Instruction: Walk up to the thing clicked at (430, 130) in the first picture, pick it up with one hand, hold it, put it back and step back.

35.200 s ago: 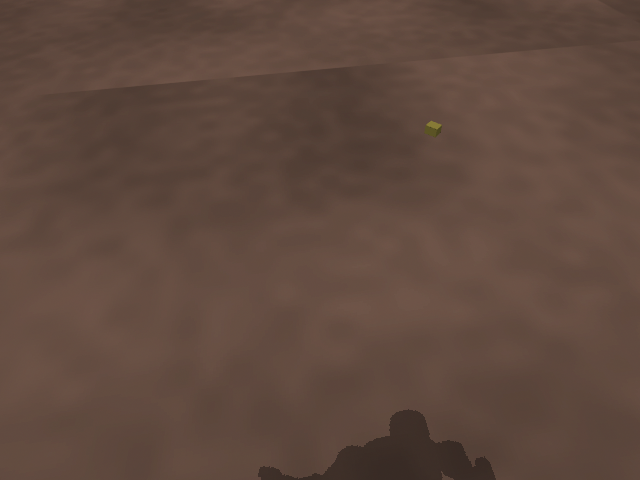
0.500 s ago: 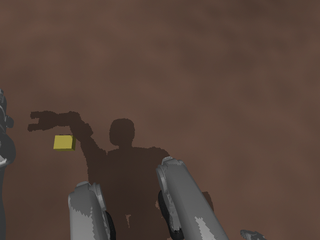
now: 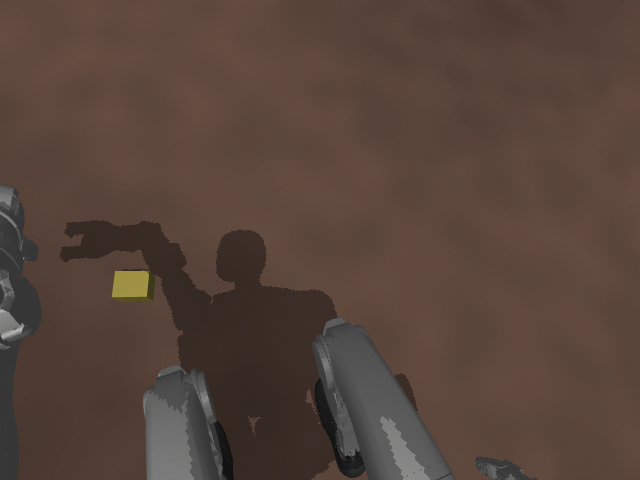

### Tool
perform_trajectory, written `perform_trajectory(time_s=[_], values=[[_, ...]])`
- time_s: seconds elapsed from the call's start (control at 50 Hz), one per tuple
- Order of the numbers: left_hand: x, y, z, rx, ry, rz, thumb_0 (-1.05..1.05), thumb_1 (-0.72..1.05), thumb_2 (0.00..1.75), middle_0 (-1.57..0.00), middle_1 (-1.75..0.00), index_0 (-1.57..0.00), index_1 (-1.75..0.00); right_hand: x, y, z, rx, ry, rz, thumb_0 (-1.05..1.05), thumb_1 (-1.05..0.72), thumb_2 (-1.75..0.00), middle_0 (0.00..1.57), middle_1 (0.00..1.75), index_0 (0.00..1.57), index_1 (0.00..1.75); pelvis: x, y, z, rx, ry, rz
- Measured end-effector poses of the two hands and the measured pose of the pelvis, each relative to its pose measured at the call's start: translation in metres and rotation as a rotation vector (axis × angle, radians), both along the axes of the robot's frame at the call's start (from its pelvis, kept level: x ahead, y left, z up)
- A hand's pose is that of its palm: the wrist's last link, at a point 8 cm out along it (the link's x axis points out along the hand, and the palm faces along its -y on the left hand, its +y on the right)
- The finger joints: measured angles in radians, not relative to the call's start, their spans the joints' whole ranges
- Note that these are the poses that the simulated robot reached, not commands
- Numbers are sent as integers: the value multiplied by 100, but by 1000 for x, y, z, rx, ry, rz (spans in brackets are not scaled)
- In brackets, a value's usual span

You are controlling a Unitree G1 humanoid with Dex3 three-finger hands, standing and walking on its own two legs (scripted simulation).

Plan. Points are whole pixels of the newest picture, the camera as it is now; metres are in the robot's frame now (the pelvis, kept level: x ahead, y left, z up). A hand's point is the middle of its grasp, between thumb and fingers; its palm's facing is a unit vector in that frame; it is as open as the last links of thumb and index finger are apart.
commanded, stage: go down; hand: left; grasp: from above
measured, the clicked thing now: (134, 286) +0.51 +0.25 -0.48
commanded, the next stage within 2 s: approach in 0.74 s
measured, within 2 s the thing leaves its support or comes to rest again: neither
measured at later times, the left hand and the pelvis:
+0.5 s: hand out of the picture +0.47 +0.31 -0.03, palm faces -0.02 -0.42 -0.91, open 14.0 cm; pelvis +0.01 +0.00 +0.02, yaw +0 degrees
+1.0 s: hand out of the picture +0.47 +0.30 -0.05, palm faces -0.03 -0.42 -0.90, open 14.2 cm; pelvis +0.01 +0.00 +0.01, yaw +0 degrees
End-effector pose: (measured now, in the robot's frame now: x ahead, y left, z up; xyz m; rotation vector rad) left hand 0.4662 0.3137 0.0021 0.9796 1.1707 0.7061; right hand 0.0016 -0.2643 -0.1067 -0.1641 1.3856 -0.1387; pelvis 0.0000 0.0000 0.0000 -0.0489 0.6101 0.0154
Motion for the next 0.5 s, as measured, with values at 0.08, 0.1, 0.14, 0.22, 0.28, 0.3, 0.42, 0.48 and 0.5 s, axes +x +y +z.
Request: perform_trajectory(time_s=[0.08, 0.1, 0.14, 0.22, 0.28, 0.3, 0.42, 0.48, 0.5], values=[[1, 0, 4, 2, -7, 5, 0, -51, 97, -10, -103, -8, -103, 0, 2, 2, 8, 9, -1, 0, -91, -89, 20, 30, 20, 29, 2, 0, 3, 0, 2, -1], [2, 0, 6, 4, -8, 5, 0, -51, 97, -9, -103, -8, -103, 0, 2, 2, 10, 11, -1, 0, -91, -89, 20, 30, 20, 29, 2, 0, 4, 0, 2, -1], [3, 1, 8, 9, -10, 4, 0, -50, 97, -9, -103, -8, -104, 0, 3, 3, 15, 13, -2, 0, -91, -89, 20, 30, 20, 29, 3, 0, 6, 1, 3, -2], [4, 0, 13, 4, -18, 11, 0, -50, 96, -9, -104, -8, -104, 3, 5, 3, 23, 14, 4, 0, -91, -89, 20, 30, 20, 29, 4, 0, 8, 2, 2, -1], [5, 0, 16, -2, -20, 11, 0, -50, 96, -9, -104, -8, -104, 5, 6, 4, 29, 11, 9, 0, -91, -89, 20, 30, 20, 29, 4, 0, 9, 2, 1, 0], [5, -1, 17, 1, -18, 9, 0, -50, 96, -9, -104, -8, -104, 5, 6, 4, 30, 10, 10, 0, -91, -89, 20, 30, 20, 29, 4, 0, 9, 1, 1, 0], [4, -1, 20, 1, -15, 11, 0, -50, 96, -9, -104, -8, -104, 9, 7, 6, 30, -1, 7, 0, -91, -89, 19, 30, 20, 29, 5, 0, 12, 0, 1, 0], [3, 0, 20, 3, -9, 14, 0, -49, 96, -9, -105, -8, -104, 11, 7, 7, 31, -2, 10, 0, -91, -89, 19, 30, 20, 29, 5, 0, 15, 1, 0, 0], [3, 1, 21, 5, -7, 15, 0, -49, 95, -9, -105, -8, -104, 11, 7, 8, 31, -2, 12, 0, -91, -89, 19, 30, 20, 29, 5, 0, 15, 1, -1, 0]])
